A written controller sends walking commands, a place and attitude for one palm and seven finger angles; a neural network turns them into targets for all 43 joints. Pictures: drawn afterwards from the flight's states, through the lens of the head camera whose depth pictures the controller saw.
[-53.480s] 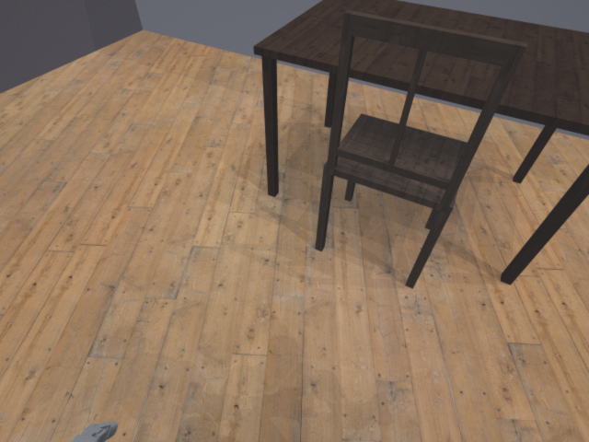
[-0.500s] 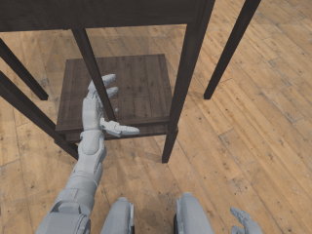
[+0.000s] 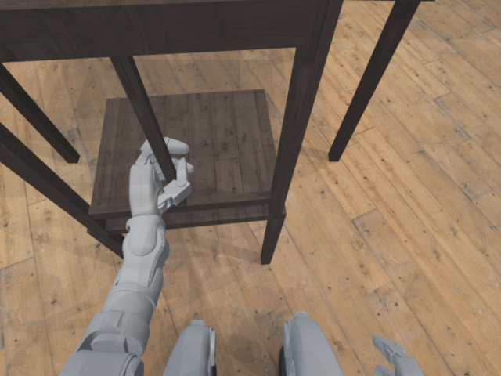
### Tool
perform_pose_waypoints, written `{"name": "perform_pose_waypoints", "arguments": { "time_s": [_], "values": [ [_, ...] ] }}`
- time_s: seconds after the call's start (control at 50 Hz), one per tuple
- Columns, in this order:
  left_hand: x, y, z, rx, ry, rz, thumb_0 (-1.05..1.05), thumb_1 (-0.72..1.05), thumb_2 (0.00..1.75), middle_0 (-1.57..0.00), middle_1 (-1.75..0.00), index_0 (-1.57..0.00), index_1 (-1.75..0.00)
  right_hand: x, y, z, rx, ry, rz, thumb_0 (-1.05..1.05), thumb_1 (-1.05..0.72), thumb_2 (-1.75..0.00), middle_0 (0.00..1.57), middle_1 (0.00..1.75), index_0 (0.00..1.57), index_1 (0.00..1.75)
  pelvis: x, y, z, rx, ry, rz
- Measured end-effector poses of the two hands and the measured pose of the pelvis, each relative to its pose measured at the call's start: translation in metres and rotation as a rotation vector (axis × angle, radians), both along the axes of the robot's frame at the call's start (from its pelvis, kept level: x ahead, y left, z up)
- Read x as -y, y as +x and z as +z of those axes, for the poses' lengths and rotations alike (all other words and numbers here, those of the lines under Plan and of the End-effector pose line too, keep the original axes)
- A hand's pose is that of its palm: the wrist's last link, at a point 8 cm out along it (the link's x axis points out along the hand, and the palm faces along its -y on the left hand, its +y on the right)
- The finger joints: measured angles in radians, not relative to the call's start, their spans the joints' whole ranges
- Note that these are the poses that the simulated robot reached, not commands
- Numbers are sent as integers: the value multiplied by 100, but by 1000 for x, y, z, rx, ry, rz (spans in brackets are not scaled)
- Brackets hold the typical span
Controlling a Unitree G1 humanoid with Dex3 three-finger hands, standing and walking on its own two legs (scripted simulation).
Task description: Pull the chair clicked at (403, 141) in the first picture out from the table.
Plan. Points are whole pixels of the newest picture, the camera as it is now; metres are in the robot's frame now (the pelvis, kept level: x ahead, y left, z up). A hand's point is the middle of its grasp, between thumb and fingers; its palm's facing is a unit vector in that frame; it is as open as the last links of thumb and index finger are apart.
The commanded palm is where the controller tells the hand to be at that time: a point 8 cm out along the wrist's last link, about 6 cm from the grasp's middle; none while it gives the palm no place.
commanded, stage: hook a spindle and tug to test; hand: left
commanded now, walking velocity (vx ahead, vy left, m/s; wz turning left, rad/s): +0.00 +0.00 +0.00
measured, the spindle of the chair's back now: (161, 151) +0.44 +0.13 +0.07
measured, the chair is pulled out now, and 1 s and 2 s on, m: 0.25 0.31 0.41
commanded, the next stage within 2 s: step backward, pulling the chair out in 0.56 s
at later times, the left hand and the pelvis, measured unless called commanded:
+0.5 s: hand (184, 204) +0.37 +0.10 +0.02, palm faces +0.05 -1.00 -0.02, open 4.9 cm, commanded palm +0.34 +0.15 +0.02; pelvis +0.01 +0.00 +0.00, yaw +0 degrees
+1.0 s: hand (174, 210) +0.36 +0.11 +0.04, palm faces -0.04 -0.99 -0.14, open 5.0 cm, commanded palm +0.34 +0.16 +0.04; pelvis +0.02 +0.01 +0.10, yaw +0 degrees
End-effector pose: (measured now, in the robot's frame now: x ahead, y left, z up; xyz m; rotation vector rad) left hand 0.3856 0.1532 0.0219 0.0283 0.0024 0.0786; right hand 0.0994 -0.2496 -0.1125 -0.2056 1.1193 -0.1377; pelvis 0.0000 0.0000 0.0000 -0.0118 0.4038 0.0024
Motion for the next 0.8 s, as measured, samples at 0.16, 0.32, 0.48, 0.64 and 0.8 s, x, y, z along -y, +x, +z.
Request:
{"name": "perform_pose_waypoints", "arguments": {
  "time_s": [0.16, 0.32, 0.48, 0.64, 0.8],
  "values": [
    [1, -9, 1, -5, -5, -12, 1, 80, 83, -48, -145, -44, -145, -1, 9, 6, 28, 8, 1, 1, -91, -90, 20, 30, 20, 30, 1, 4, 3, 6, 1, -4],
    [3, -26, 1, 0, -9, -24, 1, 80, 82, -47, -145, -44, -145, -5, 21, 10, 54, 17, 16, 1, -91, -90, 20, 30, 20, 30, 0, 8, 5, 14, 1, -5],
    [2, -36, 0, 12, -9, -31, 1, 79, 83, -48, -145, -44, -145, -9, 34, 9, 83, 17, 42, 1, -91, -90, 20, 30, 20, 30, -1, 6, 3, 20, 0, 1],
    [1, -41, 0, 9, -9, -32, 1, 79, 83, -48, -145, -45, -145, -13, 41, 8, 111, 21, 54, 1, -91, -90, 20, 30, 20, 30, -2, 3, 1, 23, -1, 4],
    [-6, -41, 22, -250, 137, -94, 2, 77, 82, -45, -137, -45, -145, -21, 26, 47, 67, 37, -94, 1, -91, -90, 20, 30, 20, 30, -5, 7, 47, 153, 13, -2]
  ]
}}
